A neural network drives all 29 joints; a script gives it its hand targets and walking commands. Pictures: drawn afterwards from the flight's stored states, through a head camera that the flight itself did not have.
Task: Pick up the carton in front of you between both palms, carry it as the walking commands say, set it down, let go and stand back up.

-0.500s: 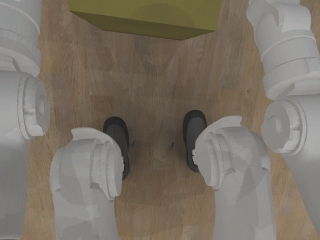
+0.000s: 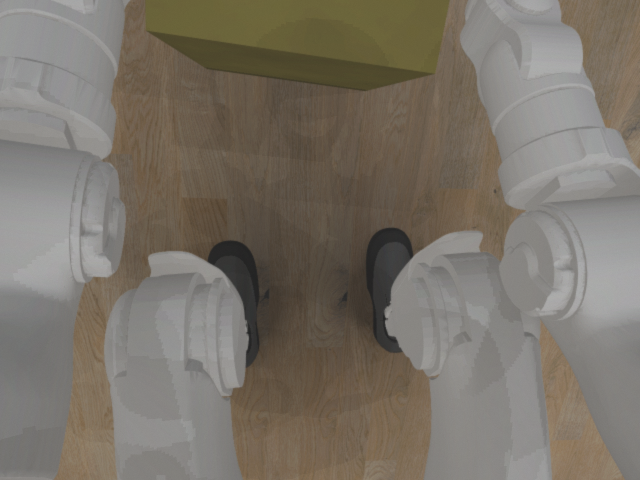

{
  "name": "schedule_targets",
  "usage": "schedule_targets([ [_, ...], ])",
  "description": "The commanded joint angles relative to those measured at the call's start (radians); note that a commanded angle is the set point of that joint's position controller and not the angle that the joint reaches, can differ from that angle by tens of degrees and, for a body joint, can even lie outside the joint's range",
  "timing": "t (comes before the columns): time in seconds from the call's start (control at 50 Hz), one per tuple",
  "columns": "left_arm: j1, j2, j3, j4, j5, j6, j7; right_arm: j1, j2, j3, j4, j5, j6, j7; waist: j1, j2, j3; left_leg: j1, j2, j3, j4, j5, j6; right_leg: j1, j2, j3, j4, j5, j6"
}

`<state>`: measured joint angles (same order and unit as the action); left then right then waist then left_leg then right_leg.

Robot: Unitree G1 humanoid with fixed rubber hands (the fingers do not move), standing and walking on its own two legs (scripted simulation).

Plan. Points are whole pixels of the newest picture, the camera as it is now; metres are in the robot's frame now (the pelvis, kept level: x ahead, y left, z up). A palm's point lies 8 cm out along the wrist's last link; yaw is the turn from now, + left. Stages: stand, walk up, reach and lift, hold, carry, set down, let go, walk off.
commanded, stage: reach and lift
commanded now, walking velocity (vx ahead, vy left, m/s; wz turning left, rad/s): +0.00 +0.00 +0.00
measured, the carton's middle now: out of the picture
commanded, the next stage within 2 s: none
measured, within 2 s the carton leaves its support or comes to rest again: leaves its support in 0.32 s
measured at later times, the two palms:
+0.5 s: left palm out of the picture +0.57 +0.17 -0.12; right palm out of the picture +0.55 -0.13 -0.11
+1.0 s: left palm out of the picture +0.51 +0.17 +0.06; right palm out of the picture +0.50 -0.13 +0.06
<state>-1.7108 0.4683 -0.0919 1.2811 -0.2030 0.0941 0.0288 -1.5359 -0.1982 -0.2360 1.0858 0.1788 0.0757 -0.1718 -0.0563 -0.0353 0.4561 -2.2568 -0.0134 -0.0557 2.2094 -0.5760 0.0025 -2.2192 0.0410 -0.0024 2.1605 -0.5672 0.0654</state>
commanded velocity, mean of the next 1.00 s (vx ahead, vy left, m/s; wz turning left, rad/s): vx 0.00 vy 0.00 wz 0.00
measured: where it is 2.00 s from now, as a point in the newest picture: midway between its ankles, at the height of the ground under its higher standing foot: (317, 317)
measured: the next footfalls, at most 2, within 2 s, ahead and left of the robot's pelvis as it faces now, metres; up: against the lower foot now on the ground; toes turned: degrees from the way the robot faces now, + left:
none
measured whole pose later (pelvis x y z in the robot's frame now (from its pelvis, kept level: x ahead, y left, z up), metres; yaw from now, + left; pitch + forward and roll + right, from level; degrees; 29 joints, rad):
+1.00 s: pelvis +0.00 -0.01 +0.12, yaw +4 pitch +44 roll -2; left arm -1.20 0.08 0.43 0.76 0.27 0.42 -0.02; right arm -1.07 0.07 -0.58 0.56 -0.23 0.43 -0.07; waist -0.03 -0.01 -0.12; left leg -2.05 -0.05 -0.06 1.75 -0.46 -0.03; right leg -2.03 0.06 0.05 1.74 -0.47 0.06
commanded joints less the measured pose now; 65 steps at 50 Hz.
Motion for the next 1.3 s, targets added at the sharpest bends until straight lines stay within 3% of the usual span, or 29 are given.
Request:
schedule_targets([
  [0.0,-0.354,-0.066,0.0,-0.101,0.022,-0.006,-0.02,-0.297,0.035,0.009,-0.108,-0.022,-0.008,0.011,-0.028,0.128,-1.195,0.621,-0.021,0.035,-0.183,0.251,-0.013,0.6,0.042,-0.082,-0.13,0.301,-0.014],
  [0.06,-0.446,-0.584,-0.068,-0.102,0.047,0.027,-0.135,-0.469,0.502,0.077,-0.141,-0.052,0.031,0.127,-0.021,0.159,-1.141,0.608,-0.052,0.035,-0.175,0.237,-0.008,0.54,0.076,-0.087,-0.118,0.276,-0.023],
  [0.1,-0.391,-0.81,-0.024,-0.119,0.089,0.058,-0.217,-0.541,0.7,0.088,-0.173,-0.082,0.072,0.215,-0.01,0.149,-1.105,0.572,-0.068,0.051,-0.168,0.231,0.002,0.508,0.088,-0.098,-0.101,0.256,-0.018],
  [0.14,-0.333,-0.929,0.017,-0.148,0.113,0.081,-0.266,-0.537,0.812,0.096,-0.203,-0.093,0.099,0.269,-0.001,0.122,-1.082,0.533,-0.076,0.071,-0.159,0.251,0.011,0.488,0.095,-0.11,-0.091,0.264,-0.018],
  [0.2,-0.296,-1.008,0.038,-0.201,0.134,0.103,-0.297,-0.519,0.908,0.107,-0.245,-0.087,0.121,0.307,0.012,0.1,-1.101,0.516,-0.074,0.079,-0.155,0.295,0.02,0.465,0.097,-0.11,-0.084,0.299,-0.024],
  [0.28,-0.323,-1.098,-0.031,-0.328,0.084,0.108,-0.292,-0.517,1.0,0.17,-0.301,-0.022,0.13,0.315,0.023,0.112,-1.318,0.615,-0.077,0.086,-0.143,0.435,0.016,0.519,0.098,-0.111,-0.068,0.425,-0.034],
  [0.36,-0.391,-1.185,-0.133,-0.563,0.02,0.122,-0.261,-0.53,1.063,0.269,-0.431,0.045,0.15,0.293,0.012,0.167,-1.741,0.922,-0.087,0.086,-0.139,0.656,0.006,0.568,0.105,-0.132,-0.086,0.55,-0.031],
  [0.42,-0.38,-1.265,-0.165,-0.678,0.029,0.164,-0.236,-0.559,1.085,0.331,-0.543,0.052,0.186,0.294,0.008,0.211,-1.985,1.129,-0.096,0.077,-0.161,0.775,0.0,0.537,0.117,-0.14,-0.125,0.565,-0.023],
  [0.44,-0.345,-1.298,-0.165,-0.68,0.045,0.18,-0.226,-0.575,1.11,0.352,-0.573,0.045,0.196,0.292,0.029,0.218,-2.005,1.145,-0.101,0.081,-0.178,0.777,-0.003,0.516,0.121,-0.14,-0.142,0.545,-0.018],
  [0.52,-0.177,-1.359,-0.086,-0.562,0.126,0.232,-0.22,-0.519,1.124,0.341,-0.589,-0.036,0.228,0.293,0.032,0.158,-1.836,0.931,-0.119,0.108,-0.282,0.558,-0.008,0.53,0.129,-0.13,-0.233,0.417,-0.014],
  [0.6,-0.091,-1.384,0.066,-0.381,0.239,0.261,-0.251,-0.405,1.121,0.181,-0.437,-0.193,0.262,0.305,-0.007,0.129,-1.497,0.643,-0.131,0.122,-0.406,0.25,-0.011,0.501,0.132,-0.121,-0.346,0.208,-0.03],
  [0.68,-0.083,-1.357,0.197,-0.3,0.325,0.273,-0.276,-0.373,1.096,0.062,-0.37,-0.3,0.28,0.318,-0.018,0.129,-1.377,0.573,-0.137,0.12,-0.5,0.114,-0.003,0.503,0.127,-0.113,-0.435,0.11,-0.043],
  [0.8,-0.101,-1.368,0.233,-0.327,0.361,0.279,-0.282,-0.406,1.153,0.095,-0.4,-0.295,0.294,0.343,0.016,0.087,-1.505,0.679,-0.142,0.124,-0.578,0.116,0.005,0.6,0.126,-0.108,-0.52,0.118,-0.035],
  [0.9,-0.087,-1.437,0.153,-0.417,0.329,0.303,-0.286,-0.394,1.242,0.202,-0.462,-0.239,0.326,0.366,0.044,0.061,-1.697,0.837,-0.146,0.134,-0.626,0.195,0.002,0.716,0.134,-0.112,-0.572,0.174,-0.021],
  [0.98,-0.035,-1.503,0.066,-0.504,0.286,0.327,-0.289,-0.328,1.284,0.283,-0.511,-0.2,0.35,0.381,0.048,0.065,-1.795,0.957,-0.149,0.13,-0.661,0.291,-0.008,0.798,0.139,-0.107,-0.609,0.249,-0.018],
  [1.16,0.151,-1.601,-0.036,-0.57,0.252,0.331,-0.279,-0.082,1.313,0.339,-0.503,-0.198,0.346,0.389,0.016,0.115,-1.655,1.082,-0.153,0.094,-0.791,0.355,-0.032,0.893,0.137,-0.072,-0.731,0.307,-0.033],
  [1.28,0.268,-1.619,-0.022,-0.558,0.282,0.304,-0.261,0.038,1.335,0.341,-0.476,-0.217,0.325,0.392,0.025,0.101,-1.525,1.16,-0.154,0.072,-0.901,0.339,-0.026,0.977,0.134,-0.046,-0.841,0.295,-0.038],
])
